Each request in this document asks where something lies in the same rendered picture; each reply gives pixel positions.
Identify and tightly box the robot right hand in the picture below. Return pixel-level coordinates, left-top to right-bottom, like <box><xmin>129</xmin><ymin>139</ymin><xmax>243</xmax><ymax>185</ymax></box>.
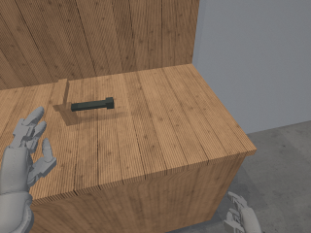
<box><xmin>224</xmin><ymin>191</ymin><xmax>262</xmax><ymax>233</ymax></box>

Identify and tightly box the robot left hand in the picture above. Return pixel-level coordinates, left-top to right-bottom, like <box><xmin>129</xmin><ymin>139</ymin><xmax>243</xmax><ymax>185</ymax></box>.
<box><xmin>0</xmin><ymin>106</ymin><xmax>57</xmax><ymax>195</ymax></box>

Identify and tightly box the tap lever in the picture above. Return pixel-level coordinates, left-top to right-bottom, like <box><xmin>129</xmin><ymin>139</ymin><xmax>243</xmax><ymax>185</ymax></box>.
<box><xmin>71</xmin><ymin>97</ymin><xmax>115</xmax><ymax>112</ymax></box>

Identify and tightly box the counter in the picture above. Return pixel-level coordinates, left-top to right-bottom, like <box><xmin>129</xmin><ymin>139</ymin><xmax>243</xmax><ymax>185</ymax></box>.
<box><xmin>0</xmin><ymin>0</ymin><xmax>257</xmax><ymax>233</ymax></box>

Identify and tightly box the robot left forearm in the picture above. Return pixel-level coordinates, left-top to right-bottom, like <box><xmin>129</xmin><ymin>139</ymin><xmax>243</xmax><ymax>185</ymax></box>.
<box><xmin>0</xmin><ymin>191</ymin><xmax>35</xmax><ymax>233</ymax></box>

